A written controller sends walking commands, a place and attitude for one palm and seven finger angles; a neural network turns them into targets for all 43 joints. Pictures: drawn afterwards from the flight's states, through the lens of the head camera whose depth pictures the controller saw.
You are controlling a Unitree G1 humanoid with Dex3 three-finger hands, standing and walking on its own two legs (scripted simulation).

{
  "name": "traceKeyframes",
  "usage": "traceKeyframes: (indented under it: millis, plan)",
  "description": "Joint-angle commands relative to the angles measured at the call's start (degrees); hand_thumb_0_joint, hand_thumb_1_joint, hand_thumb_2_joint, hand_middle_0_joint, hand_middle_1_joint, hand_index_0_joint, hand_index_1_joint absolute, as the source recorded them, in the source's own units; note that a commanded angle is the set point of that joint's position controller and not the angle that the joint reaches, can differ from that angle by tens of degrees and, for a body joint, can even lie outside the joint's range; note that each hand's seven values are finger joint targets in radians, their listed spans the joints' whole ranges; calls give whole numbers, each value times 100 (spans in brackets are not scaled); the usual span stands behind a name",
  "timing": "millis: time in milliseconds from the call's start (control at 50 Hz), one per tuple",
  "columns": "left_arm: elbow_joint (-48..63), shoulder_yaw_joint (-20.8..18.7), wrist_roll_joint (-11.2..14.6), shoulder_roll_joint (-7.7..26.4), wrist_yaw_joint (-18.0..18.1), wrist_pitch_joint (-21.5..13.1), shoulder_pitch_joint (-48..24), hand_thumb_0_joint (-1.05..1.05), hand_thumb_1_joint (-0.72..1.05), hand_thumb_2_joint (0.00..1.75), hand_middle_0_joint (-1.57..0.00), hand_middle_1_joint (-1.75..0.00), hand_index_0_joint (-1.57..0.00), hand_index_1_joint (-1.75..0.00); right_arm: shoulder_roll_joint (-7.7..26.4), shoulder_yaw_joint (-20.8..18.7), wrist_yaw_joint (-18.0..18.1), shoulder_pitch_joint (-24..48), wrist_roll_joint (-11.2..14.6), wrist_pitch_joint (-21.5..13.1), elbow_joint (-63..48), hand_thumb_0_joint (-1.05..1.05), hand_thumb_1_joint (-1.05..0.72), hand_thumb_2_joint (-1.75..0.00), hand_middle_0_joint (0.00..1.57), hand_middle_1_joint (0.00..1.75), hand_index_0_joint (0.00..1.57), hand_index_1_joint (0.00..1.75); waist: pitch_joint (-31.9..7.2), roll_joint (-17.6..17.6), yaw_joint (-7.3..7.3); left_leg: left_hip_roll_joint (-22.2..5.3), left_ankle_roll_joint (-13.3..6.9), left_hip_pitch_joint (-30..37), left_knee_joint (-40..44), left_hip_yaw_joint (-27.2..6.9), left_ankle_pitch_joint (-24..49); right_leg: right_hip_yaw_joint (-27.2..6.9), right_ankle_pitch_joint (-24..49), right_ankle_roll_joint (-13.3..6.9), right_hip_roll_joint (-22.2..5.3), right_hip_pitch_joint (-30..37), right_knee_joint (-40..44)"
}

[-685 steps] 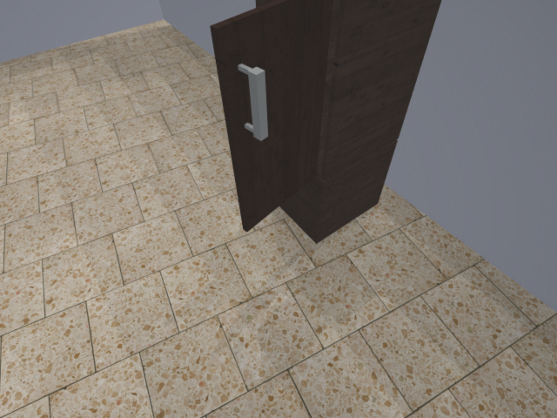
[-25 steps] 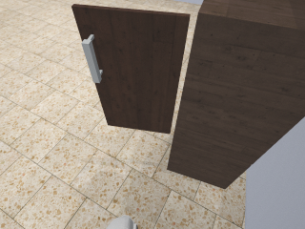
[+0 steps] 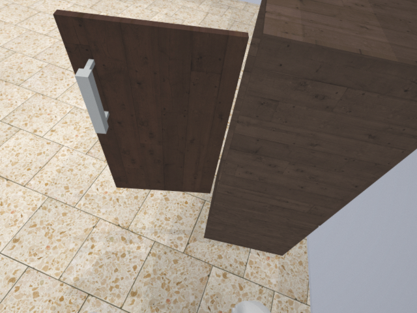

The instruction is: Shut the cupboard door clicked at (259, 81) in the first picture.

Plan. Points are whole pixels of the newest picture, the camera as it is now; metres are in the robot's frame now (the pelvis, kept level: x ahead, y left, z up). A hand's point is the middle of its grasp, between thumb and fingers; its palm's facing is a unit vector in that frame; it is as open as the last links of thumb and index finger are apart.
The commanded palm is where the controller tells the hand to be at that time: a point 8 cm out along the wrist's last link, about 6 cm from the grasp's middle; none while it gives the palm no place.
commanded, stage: come to a stop and stand still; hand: left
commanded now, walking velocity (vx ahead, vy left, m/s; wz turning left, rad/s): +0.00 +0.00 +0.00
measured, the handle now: (96, 98) +0.50 +0.28 +0.08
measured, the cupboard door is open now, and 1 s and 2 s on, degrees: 100 100 100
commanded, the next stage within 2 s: look again from close up in 0.66 s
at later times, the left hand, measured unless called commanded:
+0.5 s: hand out of the picture +0.02 +0.09 -0.19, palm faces +0.06 -0.98 -0.21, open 7.2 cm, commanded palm none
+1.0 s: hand out of the picture -0.03 +0.09 -0.19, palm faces +0.03 -0.98 -0.18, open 7.4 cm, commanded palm none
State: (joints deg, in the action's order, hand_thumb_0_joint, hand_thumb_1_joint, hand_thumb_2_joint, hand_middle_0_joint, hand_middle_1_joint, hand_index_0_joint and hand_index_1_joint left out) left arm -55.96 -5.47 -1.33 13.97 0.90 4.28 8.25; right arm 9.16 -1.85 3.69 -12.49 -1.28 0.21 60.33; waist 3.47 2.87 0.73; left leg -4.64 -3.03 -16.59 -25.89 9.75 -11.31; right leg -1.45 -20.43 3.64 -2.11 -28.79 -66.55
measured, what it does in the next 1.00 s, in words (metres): steps on the spot: right foot, then left foot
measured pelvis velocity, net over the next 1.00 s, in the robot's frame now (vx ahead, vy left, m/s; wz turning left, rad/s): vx -0.03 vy -0.08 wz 0.00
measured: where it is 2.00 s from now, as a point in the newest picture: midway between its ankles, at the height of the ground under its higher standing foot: outside the picture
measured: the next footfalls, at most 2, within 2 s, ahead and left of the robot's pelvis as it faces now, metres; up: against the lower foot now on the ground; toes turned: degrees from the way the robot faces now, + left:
right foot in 0.20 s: -0.03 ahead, -0.19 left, +0.00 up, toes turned -3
left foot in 0.46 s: +0.01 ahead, +0.03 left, +0.00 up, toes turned +5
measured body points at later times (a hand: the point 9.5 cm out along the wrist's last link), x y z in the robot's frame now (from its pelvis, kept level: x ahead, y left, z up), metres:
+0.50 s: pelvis -0.02 -0.09 -0.01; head +0.01 -0.09 +0.44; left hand +0.02 +0.14 -0.17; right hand +0.00 -0.32 -0.17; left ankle -0.03 +0.02 -0.75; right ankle -0.07 -0.19 -0.74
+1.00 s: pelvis -0.03 -0.08 -0.01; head -0.03 -0.08 +0.44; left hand -0.03 +0.14 -0.17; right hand +0.00 -0.31 -0.17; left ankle -0.03 +0.02 -0.74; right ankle -0.07 -0.19 -0.74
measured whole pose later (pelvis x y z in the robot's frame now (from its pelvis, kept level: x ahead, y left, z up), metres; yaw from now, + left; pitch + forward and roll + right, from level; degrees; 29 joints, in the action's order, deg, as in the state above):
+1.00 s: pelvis -0.03 -0.08 -0.01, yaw +0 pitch -1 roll +0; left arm -62.2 0.5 -0.9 7.6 2.5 -1.2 17.9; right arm 9.6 -0.1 2.2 -15.3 -0.7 -0.6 60.3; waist 1.3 -0.2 0.1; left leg -1.1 -1.3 -12.9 -31.5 4.8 -17.3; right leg 3.5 -20.0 -0.3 -0.8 -8.2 -29.5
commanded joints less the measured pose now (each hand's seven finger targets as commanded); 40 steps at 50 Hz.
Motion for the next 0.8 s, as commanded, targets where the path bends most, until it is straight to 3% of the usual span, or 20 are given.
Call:
traceKeyframes:
  millis: [0, 60, 120, 140, 180, 200, 220, 260, 320, 380, 420, 460, 480, 500, 540, 600, 720, 740, 760, 780]
  plan:
    - [223, 133, 14, -37, -10, -72, 295, 0, 90, 90, -20, -30, -20, -30, 1014, -234, -28, -612, -33, -77, -115, 0, -90, -90, 20, 30, 20, 30, -650, -1480, 91, -1446, -528, 981, 688, -1281, 2878, 149, -315, -56, -118, 154, 958]
    - [277, 225, 35, -113, -10, -132, 95, 0, 90, 90, -20, -30, -20, -30, 1135, -322, -118, -708, -49, -5, -63, 0, -90, -90, 20, 30, 20, 30, -740, -1619, 211, -1391, -483, 915, 705, -1331, 1952, 482, -625, -121, -54, 744, 2122]
    - [125, 219, 87, -49, 3, -232, 529, 0, 90, 90, -20, -30, -20, -30, 1200, -356, -176, -677, -7, 31, -37, 0, -90, -90, 20, 30, 20, 30, -891, -1431, -10, -1178, -239, 500, 409, -1285, 1318, 640, 274, -230, 59, 1825, 3827]
    - [45, 195, 72, 101, 19, -269, 706, 0, 90, 90, -20, -30, -20, -30, 1099, -360, -194, -699, 33, 54, -28, 0, -90, -90, 20, 30, 20, 30, -886, -1026, -62, -904, -15, 203, 226, -1119, 818, 625, 808, -252, 15, 2295, 4505]
    - [-12, 135, 11, 744, 113, -388, 687, 0, 90, 90, -20, -30, -20, -30, 304, -195, -262, -596, 104, 107, -175, 0, -90, -90, 20, 30, 20, 30, -458, 1075, -52, 23, 565, -848, -715, -444, -1415, -923, 1151, -822, -1604, 2275, 5336]
    - [36, 195, 19, 776, 122, -407, 504, 0, 90, 90, -20, -30, -20, -30, 385, -160, -291, -316, 75, 174, -260, 0, -90, -90, 20, 30, 20, 30, -340, 887, -146, 74, 566, -687, -1395, -680, -1900, -930, 1268, -1147, -1946, 1628, 5418]
    - [75, 263, -4, 694, 119, -404, 308, 0, 90, 90, -20, -30, -20, -30, 275, -164, -340, -312, 62, 197, -291, 0, -90, -90, 20, 30, 20, 30, -228, 468, -43, 136, 542, -635, -1779, -727, -1737, -506, 1566, -1182, -1731, 1435, 5265]
    - [-122, 306, 47, 394, 141, -507, 289, 0, 90, 90, -20, -30, -20, -30, 374, -183, -268, -440, 16, 263, -35, 0, -90, -90, 20, 30, 20, 30, -147, 1403, 52, 129, 620, -907, -2175, -712, -1635, -228, 3730, -1061, -1274, 2026, 4821]
    - [-207, 332, 52, 240, 159, -560, 398, 0, 90, 90, -20, -30, -20, -30, 249, -152, -243, -558, 81, 221, 108, 0, -90, -90, 20, 30, 20, 30, -138, 887, 54, 178, 660, -564, -1859, -618, -1446, 49, 4756, -1101, -1173, 2238, 4473]
    - [-346, 323, 71, 261, 164, -562, 525, 0, 90, 90, -20, -30, -20, -30, 125, -104, -219, -494, 87, 147, 202, 0, -90, -90, 20, 30, 20, 30, -135, 528, 3, 283, 646, 19, -595, -560, -817, -71, 4391, -1082, -1070, 2266, 4191]
    - [-380, 352, 130, 213, 150, -560, 536, 0, 90, 90, -20, -30, -20, -30, 239, -94, -194, -664, 80, 52, 318, 0, -90, -90, 20, 30, 20, 30, -275, 131, 75, 97, 519, 863, 242, -746, 905, -38, 3719, -748, -836, 1918, 3980]
    - [-408, 395, 158, -14, 157, -537, 721, 0, 90, 90, -20, -30, -20, -30, 544, -114, -118, -664, 60, -17, 350, 0, -90, -90, 20, 30, 20, 30, -544, -444, -3, -491, 278, 1318, -94, -1053, 2497, 48, 2599, -471, -491, 1797, 4211]
    - [-435, 417, 118, -60, 166, -516, 672, 0, 90, 90, -20, -30, -20, -30, 486, -111, -102, -623, 68, 8, 370, 0, -90, -90, 20, 30, 20, 30, -438, -300, 21, -481, 275, 1236, -60, -1015, 2033, 14, 2207, -453, -446, 1796, 4408]
    - [-502, 406, 120, -26, 148, -478, 648, 0, 90, 90, -20, -30, -20, -30, 456, -98, -98, -472, 63, 2, 397, 0, -90, -90, 20, 30, 20, 30, -294, -828, -2, -396, 265, 1114, 10, -1028, 2006, 28, 2164, -448, -504, 1797, 4398]
    - [-562, 416, 124, 5, 125, -448, 672, 0, 90, 90, -20, -30, -20, -30, 429, -60, -91, -381, 76, 29, 410, 0, -90, -90, 20, 30, 20, 30, 7, -904, -17, -382, 280, 864, 385, -1108, 1202, 26, 1395, -452, -460, 1812, 4597]
    - [-692, 449, 93, -27, 97, -494, 786, 0, 90, 90, -20, -30, -20, -30, 406, -34, -100, -336, 71, 29, 386, 0, -90, -90, 20, 30, 20, 30, 146, -295, 3, -261, 320, 903, 380, -1009, 829, -102, 1711, -488, -518, 1814, 4812]
    - [-784, 481, 105, -65, 93, -552, 941, 0, 90, 90, -20, -30, -20, -30, 430, 6, -113, -337, 66, -6, 406, 0, -90, -90, 20, 30, 20, 30, -16, -264, 2, -218, 331, 1091, 520, -974, 640, -141, 1681, -521, -556, 1875, 4960]
    - [-851, 484, -52, 83, 361, -707, 1536, 0, 90, 90, -20, -30, -20, -30, 633, 23, -199, 95, 105, -153, -48, 0, -90, -90, 20, 30, 20, 30, 115, -300, -218, -159, 360, 537, -889, -744, 1199, -462, 4412, -239, -777, 1687, 4687]
    - [-585, 444, -3, 291, 344, -768, 1339, 0, 90, 90, -20, -30, -20, -30, 279, 65, -238, -218, 82, -133, -199, 0, -90, -90, 20, 30, 20, 30, -248, -127, 83, 10, 262, 286, -688, -824, -241, -465, 4727, -512, -967, 2132, 4428]
    - [-542, 418, 12, 337, 295, -826, 1234, 0, 90, 90, -20, -30, -20, -30, 198, 88, -243, -239, 31, -136, -199, 0, -90, -90, 20, 30, 20, 30, -431, -361, 30, 138, 217, 355, -439, -728, -231, -433, 5644, -684, -1043, 2432, 4200]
